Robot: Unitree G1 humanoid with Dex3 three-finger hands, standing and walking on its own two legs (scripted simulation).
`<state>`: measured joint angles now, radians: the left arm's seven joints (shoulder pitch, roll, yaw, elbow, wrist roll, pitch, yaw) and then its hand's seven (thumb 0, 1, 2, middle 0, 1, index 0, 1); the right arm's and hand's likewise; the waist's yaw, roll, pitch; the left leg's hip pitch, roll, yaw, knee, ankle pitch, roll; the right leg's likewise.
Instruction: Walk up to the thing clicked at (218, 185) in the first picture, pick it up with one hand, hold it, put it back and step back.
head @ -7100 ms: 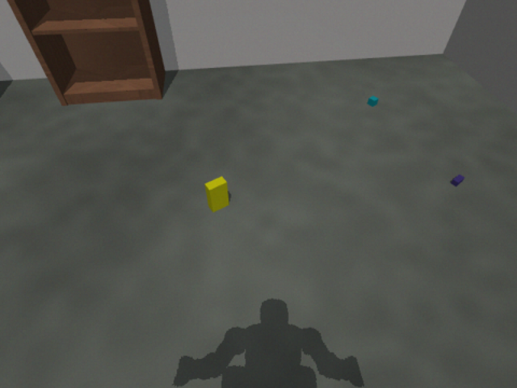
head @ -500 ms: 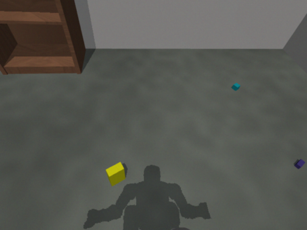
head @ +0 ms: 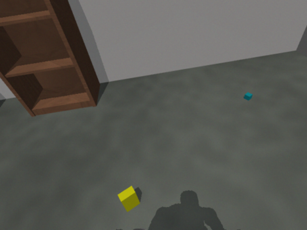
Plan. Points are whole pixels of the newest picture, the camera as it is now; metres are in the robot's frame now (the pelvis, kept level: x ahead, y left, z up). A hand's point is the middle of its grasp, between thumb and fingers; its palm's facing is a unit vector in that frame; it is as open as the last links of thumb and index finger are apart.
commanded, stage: walk up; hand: left
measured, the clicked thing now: (129, 199) +0.50 +0.26 -0.68
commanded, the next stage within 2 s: stand in 0.22 s
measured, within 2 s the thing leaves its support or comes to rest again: neither
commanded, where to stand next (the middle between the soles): +0.13 +0.05 m, yaw -1 degrees
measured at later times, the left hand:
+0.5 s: hand out of the picture +0.13 +0.27 -0.16, palm faces -0.02 -0.95 -0.31, open 7.4 cm
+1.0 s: hand out of the picture +0.11 +0.27 -0.14, palm faces -0.02 -0.93 -0.36, open 7.4 cm
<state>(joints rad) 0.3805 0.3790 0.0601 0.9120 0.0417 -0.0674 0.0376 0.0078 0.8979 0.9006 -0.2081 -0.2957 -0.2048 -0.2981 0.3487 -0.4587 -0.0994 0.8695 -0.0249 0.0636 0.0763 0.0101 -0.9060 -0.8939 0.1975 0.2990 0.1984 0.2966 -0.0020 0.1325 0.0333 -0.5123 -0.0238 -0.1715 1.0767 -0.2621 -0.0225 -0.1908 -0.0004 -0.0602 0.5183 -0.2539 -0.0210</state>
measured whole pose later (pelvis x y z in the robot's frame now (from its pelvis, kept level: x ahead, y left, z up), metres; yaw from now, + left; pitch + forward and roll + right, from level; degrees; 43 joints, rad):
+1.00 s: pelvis +0.04 +0.01 +0.01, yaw +1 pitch -3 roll +0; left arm 0.10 0.36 0.00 1.13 0.01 -0.01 -0.01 0.01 0.90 0.90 -0.20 -0.29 -0.20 -0.30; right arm 0.08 -0.35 -0.02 1.16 -0.01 0.01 0.03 0.01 -0.90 -0.89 0.20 0.30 0.20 0.30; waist -0.01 0.01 0.09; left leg -0.12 0.05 -0.03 0.34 -0.16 -0.05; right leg -0.14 -0.02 0.01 0.36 -0.17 0.02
